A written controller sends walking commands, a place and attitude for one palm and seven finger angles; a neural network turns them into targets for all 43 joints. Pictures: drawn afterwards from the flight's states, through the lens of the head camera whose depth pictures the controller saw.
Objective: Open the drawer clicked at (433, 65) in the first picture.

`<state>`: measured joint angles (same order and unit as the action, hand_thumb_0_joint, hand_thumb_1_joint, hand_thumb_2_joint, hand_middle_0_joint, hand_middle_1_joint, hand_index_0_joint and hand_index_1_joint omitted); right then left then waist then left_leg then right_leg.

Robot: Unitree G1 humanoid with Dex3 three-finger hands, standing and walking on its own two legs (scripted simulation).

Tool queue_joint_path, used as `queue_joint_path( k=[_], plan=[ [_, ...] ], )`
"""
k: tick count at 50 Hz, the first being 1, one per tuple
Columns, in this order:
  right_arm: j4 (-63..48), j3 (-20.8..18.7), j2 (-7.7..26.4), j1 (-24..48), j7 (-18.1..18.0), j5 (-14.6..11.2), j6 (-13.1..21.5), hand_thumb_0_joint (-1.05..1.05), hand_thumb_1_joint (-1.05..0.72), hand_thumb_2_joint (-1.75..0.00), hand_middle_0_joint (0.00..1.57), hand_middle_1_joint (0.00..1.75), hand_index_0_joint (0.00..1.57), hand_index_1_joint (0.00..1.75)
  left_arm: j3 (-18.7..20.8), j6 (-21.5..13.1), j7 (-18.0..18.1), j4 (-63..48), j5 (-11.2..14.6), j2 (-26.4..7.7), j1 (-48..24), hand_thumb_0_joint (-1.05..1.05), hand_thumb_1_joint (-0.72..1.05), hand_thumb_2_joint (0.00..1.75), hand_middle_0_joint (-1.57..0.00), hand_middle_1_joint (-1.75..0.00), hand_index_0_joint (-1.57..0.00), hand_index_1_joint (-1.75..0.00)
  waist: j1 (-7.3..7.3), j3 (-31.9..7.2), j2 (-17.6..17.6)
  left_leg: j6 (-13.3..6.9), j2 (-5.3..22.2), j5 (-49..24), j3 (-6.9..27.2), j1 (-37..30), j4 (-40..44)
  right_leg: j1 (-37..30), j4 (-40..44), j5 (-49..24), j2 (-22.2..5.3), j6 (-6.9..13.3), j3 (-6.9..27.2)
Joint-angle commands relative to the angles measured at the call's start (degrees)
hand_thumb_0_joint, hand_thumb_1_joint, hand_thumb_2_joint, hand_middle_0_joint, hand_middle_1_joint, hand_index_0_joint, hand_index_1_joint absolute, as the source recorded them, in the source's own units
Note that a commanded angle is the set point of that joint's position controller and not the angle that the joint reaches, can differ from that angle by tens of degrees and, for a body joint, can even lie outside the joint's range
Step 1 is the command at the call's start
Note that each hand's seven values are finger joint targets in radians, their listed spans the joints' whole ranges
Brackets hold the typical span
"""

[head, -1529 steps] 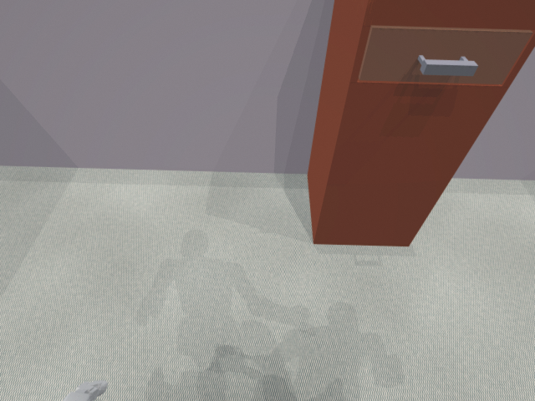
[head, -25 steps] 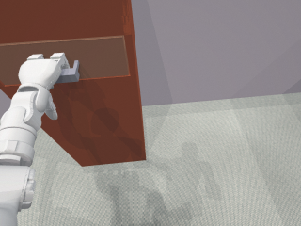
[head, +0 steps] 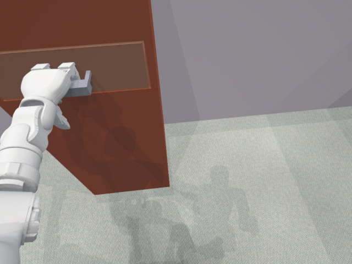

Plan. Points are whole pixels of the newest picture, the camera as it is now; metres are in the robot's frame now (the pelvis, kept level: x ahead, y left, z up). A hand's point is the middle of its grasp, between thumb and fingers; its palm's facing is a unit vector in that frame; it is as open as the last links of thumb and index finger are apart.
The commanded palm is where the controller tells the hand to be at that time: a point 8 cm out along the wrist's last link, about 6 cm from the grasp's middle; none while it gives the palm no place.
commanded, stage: close the thumb around the handle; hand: left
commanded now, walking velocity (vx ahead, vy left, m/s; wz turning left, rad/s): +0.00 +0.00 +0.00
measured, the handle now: (64, 82) +0.50 +0.28 +0.12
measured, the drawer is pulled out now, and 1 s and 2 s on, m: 0.00 0.01 0.05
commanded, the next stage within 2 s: pull the drawer open in 0.44 s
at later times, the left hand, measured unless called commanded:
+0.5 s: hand (61, 103) +0.45 +0.28 +0.09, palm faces -0.03 +0.00 -1.00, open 5.9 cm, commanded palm +0.43 +0.28 +0.15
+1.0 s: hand (60, 107) +0.44 +0.28 +0.09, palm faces +0.01 -0.02 -1.00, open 5.9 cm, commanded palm +0.42 +0.29 +0.15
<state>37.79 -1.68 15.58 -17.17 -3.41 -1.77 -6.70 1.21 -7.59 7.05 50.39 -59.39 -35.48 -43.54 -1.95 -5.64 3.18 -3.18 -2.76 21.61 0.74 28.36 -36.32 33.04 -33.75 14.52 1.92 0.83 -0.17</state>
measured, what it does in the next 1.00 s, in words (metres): stands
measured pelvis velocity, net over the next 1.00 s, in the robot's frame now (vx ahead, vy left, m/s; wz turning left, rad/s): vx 0.03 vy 0.01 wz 0.00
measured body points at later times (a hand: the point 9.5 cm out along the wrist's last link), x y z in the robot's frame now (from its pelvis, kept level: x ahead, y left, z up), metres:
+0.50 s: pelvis +0.00 +0.00 +0.00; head +0.07 -0.01 +0.44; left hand +0.45 +0.28 +0.15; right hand +0.07 -0.28 -0.13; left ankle -0.05 +0.08 -0.72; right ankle +0.01 -0.11 -0.72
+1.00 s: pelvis +0.03 +0.01 +0.00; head +0.09 -0.01 +0.45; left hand +0.44 +0.28 +0.15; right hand +0.13 -0.26 -0.12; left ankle -0.05 +0.08 -0.72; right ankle +0.01 -0.11 -0.72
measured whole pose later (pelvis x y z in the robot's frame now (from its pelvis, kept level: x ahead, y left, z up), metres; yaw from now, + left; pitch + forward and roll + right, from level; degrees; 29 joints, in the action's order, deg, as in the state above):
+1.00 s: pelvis +0.03 +0.01 +0.00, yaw +0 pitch +13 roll -2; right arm 36.8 -2.0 16.3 -15.0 -2.2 -1.9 -6.6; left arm 1.0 -2.6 5.7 32.4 -55.9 -32.9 -29.7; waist -0.4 -5.9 4.3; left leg -3.5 -2.7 22.7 0.7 23.6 -33.8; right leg 28.4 -31.4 15.9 2.0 0.2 0.1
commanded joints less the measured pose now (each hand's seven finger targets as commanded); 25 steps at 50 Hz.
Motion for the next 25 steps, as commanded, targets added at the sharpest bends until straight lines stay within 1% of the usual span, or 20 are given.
queue_joint_path(
  k=[1,2,3,4,6,7,9,10,12,13,14,15,16,17,18,19,21,22,24,25],
  plan=[
    [-4.5,-3.0,8.7,-3.6,-0.6,0.2,1.6,0.0,-0.9,-0.9,0.2,0.3,0.2,0.3,5.7,1.2,2.2,-9.1,0.1,-18.6,-25.3,0.0,0.28,0.64,-0.36,-1.28,-0.36,-1.28,-0.51,-22.1,-0.2,1.3,1.5,-27.4,0.3,-5.9,3.0,-16.2,0.9,-16.4,0.1,1.4,-0.2],
    [-4.5,-2.8,8.5,-3.7,-0.7,0.2,1.6,0.0,-0.9,-0.9,0.2,0.3,0.2,0.3,5.8,1.2,2.3,-8.6,0.0,-19.1,-25.2,0.0,0.34,0.66,-0.36,-1.29,-0.36,-1.29,-0.24,-22.3,0.9,1.4,1.5,-27.3,0.5,-6.0,3.0,-15.7,0.7,-15.7,0.0,1.4,-0.3],
    [-4.4,-2.8,8.5,-3.7,-0.7,0.1,1.6,0.0,-0.9,-0.9,0.2,0.3,0.2,0.3,5.1,1.4,2.3,-8.1,0.0,-18.3,-25.4,0.0,0.4,0.68,-0.36,-1.3,-0.36,-1.3,-0.72,-21.1,0.4,1.3,1.5,-27.1,0.4,-6.0,2.8,-14.9,0.7,-15.9,0.1,1.4,-0.4],
    [-4.3,-2.8,8.5,-3.9,-0.6,0.2,1.8,0.0,-0.9,-0.9,0.2,0.3,0.2,0.3,5.3,1.3,2.4,-8.7,0.0,-18.5,-25.9,0.0,0.45,0.71,-0.37,-1.3,-0.37,-1.3,-0.35,-22.2,1.1,1.4,1.6,-27.4,0.5,-6.3,2.9,-15.3,0.6,-15.8,0.0,1.4,-0.4],
    [-4.3,-2.8,8.8,-4.2,-0.7,0.3,1.5,0.0,-0.9,-0.9,0.2,0.3,0.2,0.3,5.9,1.7,2.1,-7.1,0.1,-19.2,-24.7,0.0,0.56,0.76,-0.38,-1.31,-0.38,-1.31,-0.4,-22.4,-0.7,1.3,1.5,-27.7,0.3,-5.6,2.8,-16.4,0.9,-16.7,0.1,1.4,-0.2],
    [-4.3,-2.6,8.7,-4.0,-0.8,0.1,1.5,0.0,-0.9,-0.9,0.2,0.3,0.2,0.3,5.9,1.8,2.1,-6.4,0.0,-19.7,-25.3,0.0,0.62,0.78,-0.38,-1.32,-0.38,-1.32,-0.67,-21.1,-1.1,1.2,1.5,-26.1,0.2,-4.3,3.0,-16.1,0.8,-16.3,0.0,1.2,-0.2],
    [-4.5,-2.7,8.5,-4.0,-0.7,0.1,1.7,0.0,-0.9,-0.9,0.2,0.3,0.2,0.3,4.6,1.8,2.0,-7.0,0.1,-18.0,-25.4,0.0,0.73,0.83,-0.39,-1.33,-0.39,-1.33,-0.6,-21.2,-0.2,1.1,1.4,-25.5,0.1,-4.8,3.1,-15.9,1.0,-15.7,0.0,1.3,-0.2],
    [-4.2,-2.7,8.7,-4.1,-0.8,0.1,1.6,0.0,-0.9,-0.9,0.2,0.3,0.2,0.3,5.7,1.8,2.1,-6.9,0.0,-19.4,-25.7,0.0,0.79,0.85,-0.39,-1.34,-0.39,-1.34,-0.7,-20.9,-0.6,1.1,1.6,-25.5,0.2,-4.8,3.2,-15.7,0.9,-15.7,0.0,1.3,-0.3],
    [-4.5,-2.7,8.6,-4.2,-0.9,0.2,1.4,0.0,-0.9,-0.9,0.2,0.3,0.2,0.3,6.7,1.4,1.9,-7.9,0.0,-20.7,-25.2,0.0,0.9,0.9,-0.4,-1.35,-0.4,-1.35,0.01,-23.6,-0.2,1.1,1.4,-27.4,0.0,-5.0,2.9,-17.9,0.6,-17.7,-0.1,1.2,0.1],
    [-4.7,-2.8,8.5,-4.1,-0.9,0.2,1.4,0.0,-0.9,-0.9,0.2,0.3,0.2,0.3,7.3,1.4,1.8,-8.1,0.1,-20.8,-23.5,0.0,0.9,0.9,-0.4,-1.35,-0.4,-1.35,0.65,-23.9,0.0,1.1,1.4,-29.0,0.0,-5.2,2.8,-18.6,0.4,-18.9,0.0,1.4,0.1],
    [-5.0,-2.7,8.4,-3.7,-0.8,0.2,1.3,0.0,-0.9,-0.9,0.2,0.3,0.2,0.3,5.9,1.4,1.6,-8.2,0.2,-19.1,-22.9,0.0,0.9,0.9,-0.4,-1.35,-0.4,-1.35,0.4,-22.9,0.9,1.2,1.4,-29.2,-0.1,-5.4,2.8,-17.9,0.5,-18.7,0.0,1.3,-0.1],
    [-4.8,-2.7,8.4,-3.6,-0.8,0.0,1.3,0.0,-0.9,-0.9,0.2,0.3,0.2,0.3,5.2,1.5,1.5,-7.4,0.2,-18.3,-23.0,0.0,0.9,0.9,-0.4,-1.35,-0.4,-1.35,-0.16,-21.2,0.0,1.2,1.5,-28.1,0.0,-5.2,2.9,-16.6,0.7,-17.7,0.0,1.3,-0.2],
    [-4.6,-2.8,8.6,-3.8,-0.8,0.0,1.2,0.0,-0.9,-0.9,0.2,0.3,0.2,0.3,5.2,1.1,1.5,-8.2,0.3,-18.2,-24.6,0.0,0.9,0.9,-0.4,-1.35,-0.4,-1.35,-0.59,-21.2,-0.4,1.2,1.7,-27.9,0.1,-5.3,3.0,-16.4,1.0,-17.3,0.0,1.3,-0.2],
    [-4.9,-2.8,8.5,-3.5,-0.9,0.0,1.4,0.0,-0.9,-0.9,0.2,0.3,0.2,0.3,5.1,0.6,1.8,-10.1,0.6,-18.4,-26.3,0.0,0.9,0.9,-0.4,-1.35,-0.4,-1.35,-0.85,-20.9,0.4,1.0,1.6,-26.9,0.2,-5.6,3.0,-15.8,1.2,-16.6,0.0,1.2,0.0],
    [-4.9,-2.9,8.5,-3.7,-0.9,0.0,1.5,0.0,-0.9,-0.9,0.2,0.3,0.2,0.3,6.3,0.3,2.0,-9.9,0.6,-19.4,-25.7,0.0,0.9,0.9,-0.4,-1.35,-0.4,-1.35,-0.46,-21.3,0.0,0.9,1.4,-26.0,0.2,-5.6,3.1,-16.3,1.1,-16.1,0.1,1.3,0.0],
    [-4.9,-2.9,8.5,-3.5,-1.1,0.1,1.7,0.0,-0.9,-0.9,0.2,0.3,0.2,0.3,6.7,-0.1,2.4,-11.0,0.3,-20.2,-26.9,0.0,0.9,0.9,-0.4,-1.35,-0.4,-1.35,-0.46,-22.0,1.4,1.0,1.4,-26.6,0.3,-6.1,3.0,-16.0,0.9,-16.1,0.0,1.4,0.0],
    [-4.5,-3.1,8.4,-4.0,-1.0,0.3,1.9,0.0,-0.9,-0.9,0.2,0.3,0.2,0.3,6.1,-0.4,2.9,-11.2,-0.3,-19.5,-28.1,0.0,0.9,0.9,-0.4,-1.35,-0.4,-1.35,-0.89,-22.8,2.5,1.3,1.6,-28.6,0.6,-7.4,2.5,-14.8,0.7,-16.1,0.2,1.5,-0.1],
    [-4.3,-3.0,8.2,-4.1,-0.9,0.3,2.0,0.0,-0.9,-0.9,0.2,0.3,0.2,0.3,4.8,-0.2,3.1,-10.1,-0.6,-18.0,-27.8,0.0,0.9,0.9,-0.4,-1.35,-0.4,-1.35,-1.15,-22.0,2.6,1.4,1.6,-27.9,0.8,-7.2,2.5,-13.8,0.7,-15.2,0.2,1.4,-0.3],
    [-4.2,-3.1,8.4,-4.1,-0.8,0.5,2.1,0.0,-0.9,-0.9,0.2,0.3,0.2,0.3,6.8,0.1,3.7,-10.3,-1.0,-20.3,-26.7,0.0,0.9,0.9,-0.4,-1.35,-0.4,-1.35,-0.3,-23.3,3.0,1.6,1.6,-28.1,0.6,-7.2,2.3,-14.4,0.3,-15.4,0.2,1.5,-0.2],
    [-4.4,-3.0,8.3,-4.0,-0.7,0.5,2.2,0.0,-0.9,-0.9,0.2,0.3,0.2,0.3,6.4,0.2,3.9,-11.3,-0.9,-19.8,-27.0,0.0,0.9,0.9,-0.4,-1.35,-0.4,-1.35,-0.15,-24.0,3.8,1.6,1.5,-29.4,0.6,-7.7,2.2,-14.9,0.2,-16.3,0.2,1.6,-0.2]
  ],
)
